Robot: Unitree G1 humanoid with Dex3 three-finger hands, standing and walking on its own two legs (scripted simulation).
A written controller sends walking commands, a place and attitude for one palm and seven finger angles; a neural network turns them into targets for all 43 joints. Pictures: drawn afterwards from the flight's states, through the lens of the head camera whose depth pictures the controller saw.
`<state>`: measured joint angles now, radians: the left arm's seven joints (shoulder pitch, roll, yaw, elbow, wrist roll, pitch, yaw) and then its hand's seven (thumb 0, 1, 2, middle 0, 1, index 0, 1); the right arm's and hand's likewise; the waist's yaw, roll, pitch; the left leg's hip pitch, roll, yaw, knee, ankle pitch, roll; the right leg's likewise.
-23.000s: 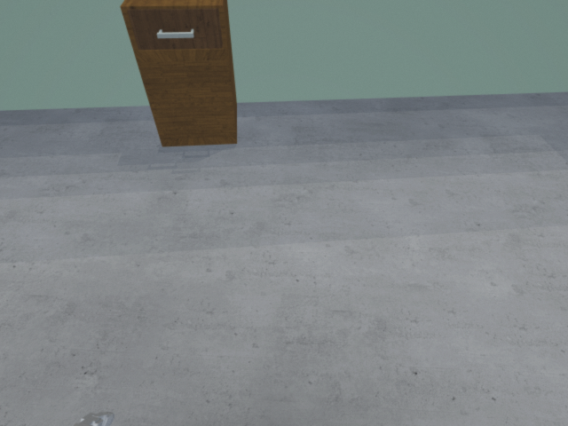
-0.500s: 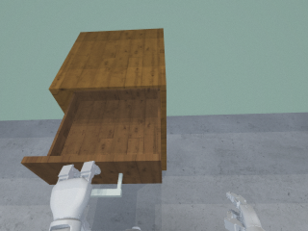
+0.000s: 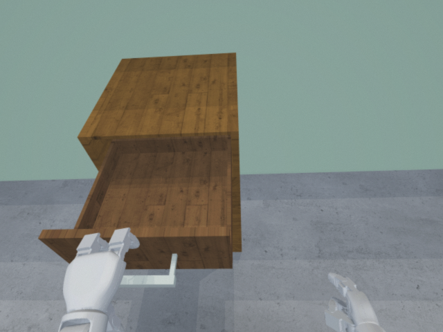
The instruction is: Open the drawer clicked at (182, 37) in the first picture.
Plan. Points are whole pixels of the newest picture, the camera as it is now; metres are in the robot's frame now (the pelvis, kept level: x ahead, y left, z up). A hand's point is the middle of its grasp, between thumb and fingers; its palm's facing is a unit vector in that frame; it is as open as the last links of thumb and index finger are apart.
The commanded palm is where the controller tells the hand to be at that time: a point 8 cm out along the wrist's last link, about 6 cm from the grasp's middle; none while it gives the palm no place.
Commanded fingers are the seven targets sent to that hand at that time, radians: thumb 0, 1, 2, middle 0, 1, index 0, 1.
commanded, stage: lift the hand off the handle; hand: left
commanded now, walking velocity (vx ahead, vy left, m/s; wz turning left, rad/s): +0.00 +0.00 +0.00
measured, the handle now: (139, 270) +0.26 +0.21 -0.09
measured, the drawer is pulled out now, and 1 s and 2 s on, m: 0.29 0.29 0.29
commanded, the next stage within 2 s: draw the hand back to the body in 0.68 s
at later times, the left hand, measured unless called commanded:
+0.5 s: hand (107, 270) +0.21 +0.22 +0.04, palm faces +0.03 -0.15 -0.99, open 13.8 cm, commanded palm +0.18 +0.22 +0.11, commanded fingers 0.00 -0.50 0.30 -0.30 -1.20 -0.30 -1.20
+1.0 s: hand (92, 267) +0.20 +0.23 +0.07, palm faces +0.08 -0.14 -0.99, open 13.8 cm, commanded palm +0.18 +0.23 +0.13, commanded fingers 0.00 -0.50 0.30 -0.30 -1.20 -0.30 -1.20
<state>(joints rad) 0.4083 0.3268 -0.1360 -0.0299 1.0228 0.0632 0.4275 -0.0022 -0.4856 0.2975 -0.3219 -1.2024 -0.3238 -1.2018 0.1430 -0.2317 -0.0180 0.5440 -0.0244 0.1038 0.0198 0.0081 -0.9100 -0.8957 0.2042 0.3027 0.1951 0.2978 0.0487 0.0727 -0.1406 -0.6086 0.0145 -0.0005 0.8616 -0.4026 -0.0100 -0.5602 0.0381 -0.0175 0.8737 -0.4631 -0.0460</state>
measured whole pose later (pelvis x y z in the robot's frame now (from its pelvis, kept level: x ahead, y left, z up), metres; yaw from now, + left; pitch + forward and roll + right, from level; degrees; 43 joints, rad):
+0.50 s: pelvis +0.01 +0.01 +0.01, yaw -1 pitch +7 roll +0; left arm 0.47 0.35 -0.12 -0.17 0.99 0.05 0.35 0.00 -0.48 0.30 -0.32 -1.20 -0.32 -1.20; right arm 0.15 -0.23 -0.02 0.54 -0.02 0.09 0.03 0.01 -0.91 -0.90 0.20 0.30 0.19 0.30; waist 0.06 0.08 -0.13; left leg -0.51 0.01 0.01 0.78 -0.39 0.00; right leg -0.46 0.04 0.00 0.78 -0.44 -0.04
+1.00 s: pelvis +0.01 +0.01 +0.01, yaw -1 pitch +6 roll +0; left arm 0.50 0.38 -0.10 -0.27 0.97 0.08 0.32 0.00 -0.49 0.30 -0.32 -1.20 -0.32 -1.20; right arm 0.14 -0.22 0.00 0.52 -0.01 0.10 0.05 0.01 -0.91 -0.90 0.20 0.30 0.20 0.30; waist 0.08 0.09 -0.12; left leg -0.48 0.01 0.01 0.77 -0.39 0.01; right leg -0.42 0.03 0.00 0.75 -0.43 -0.03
